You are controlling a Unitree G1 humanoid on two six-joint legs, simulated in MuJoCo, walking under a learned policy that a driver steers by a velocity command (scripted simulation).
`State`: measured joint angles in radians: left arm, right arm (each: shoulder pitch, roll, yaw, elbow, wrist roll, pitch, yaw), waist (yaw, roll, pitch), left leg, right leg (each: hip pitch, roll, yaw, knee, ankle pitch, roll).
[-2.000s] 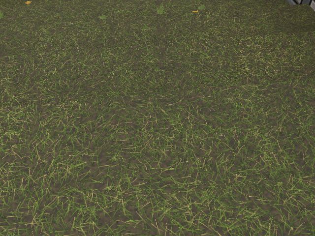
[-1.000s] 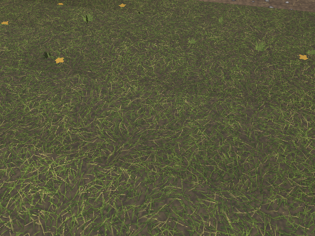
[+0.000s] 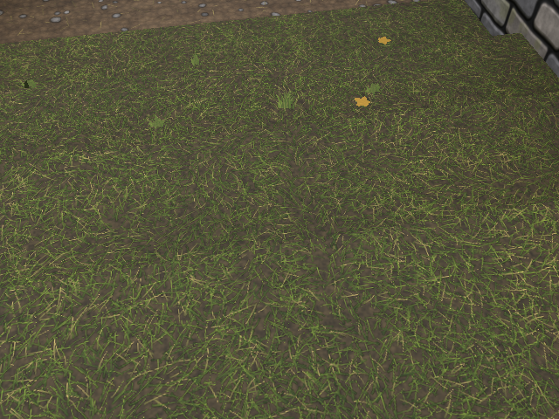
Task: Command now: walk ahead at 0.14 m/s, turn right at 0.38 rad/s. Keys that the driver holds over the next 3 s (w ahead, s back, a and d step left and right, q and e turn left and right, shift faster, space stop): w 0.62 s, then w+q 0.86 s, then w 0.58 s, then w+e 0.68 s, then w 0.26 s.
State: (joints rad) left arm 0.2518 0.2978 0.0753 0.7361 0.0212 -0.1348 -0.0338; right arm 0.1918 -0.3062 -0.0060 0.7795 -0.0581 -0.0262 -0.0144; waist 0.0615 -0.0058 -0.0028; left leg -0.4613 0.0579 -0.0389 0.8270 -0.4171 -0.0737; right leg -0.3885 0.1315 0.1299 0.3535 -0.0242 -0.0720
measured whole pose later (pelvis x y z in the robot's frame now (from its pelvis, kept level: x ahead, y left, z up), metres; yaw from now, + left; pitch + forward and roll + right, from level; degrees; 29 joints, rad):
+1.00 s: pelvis +0.42 +0.01 -0.11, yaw +3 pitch +1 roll -5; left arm 0.57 0.14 -0.07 0.96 0.08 -0.13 0.01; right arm 0.11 -0.24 0.01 0.78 -0.12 -0.05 0.07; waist 0.09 0.05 -0.02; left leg -0.53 0.10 0.02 0.48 0.41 0.08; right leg -0.12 0.01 -0.19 1.01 -0.90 0.02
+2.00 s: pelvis +0.97 +0.17 -0.21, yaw +28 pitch +0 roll +1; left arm 0.33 0.26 0.04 0.88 0.06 -0.10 -0.06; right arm 0.30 -0.22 -0.04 0.80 -0.06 -0.15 0.04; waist 0.02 -0.04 -0.01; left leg -0.31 -0.01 0.06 0.71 -0.41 0.04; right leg -0.42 0.00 0.06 1.22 -0.50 -0.07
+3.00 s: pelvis +1.53 +0.37 -0.36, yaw +3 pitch +1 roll +2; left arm 0.15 0.24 0.04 0.84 0.08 -0.08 -0.06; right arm 0.41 -0.22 -0.02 0.95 -0.05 -0.11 0.01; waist -0.09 -0.04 0.01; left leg -0.14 -0.03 0.10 0.25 -0.13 0.05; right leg -0.60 -0.07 0.01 0.86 -0.22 -0.02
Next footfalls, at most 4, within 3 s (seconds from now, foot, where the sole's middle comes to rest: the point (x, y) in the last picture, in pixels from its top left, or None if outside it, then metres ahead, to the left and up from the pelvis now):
0.10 left None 0.04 0.14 -0.77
0.58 right None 0.27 -0.11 -0.77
1.06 left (258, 381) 0.62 0.12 -0.96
1.44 right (313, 287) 0.93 -0.02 -0.96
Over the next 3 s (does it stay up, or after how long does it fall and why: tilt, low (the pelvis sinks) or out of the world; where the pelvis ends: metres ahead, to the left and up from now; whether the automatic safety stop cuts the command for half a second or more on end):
stays up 1.53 0.37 -0.36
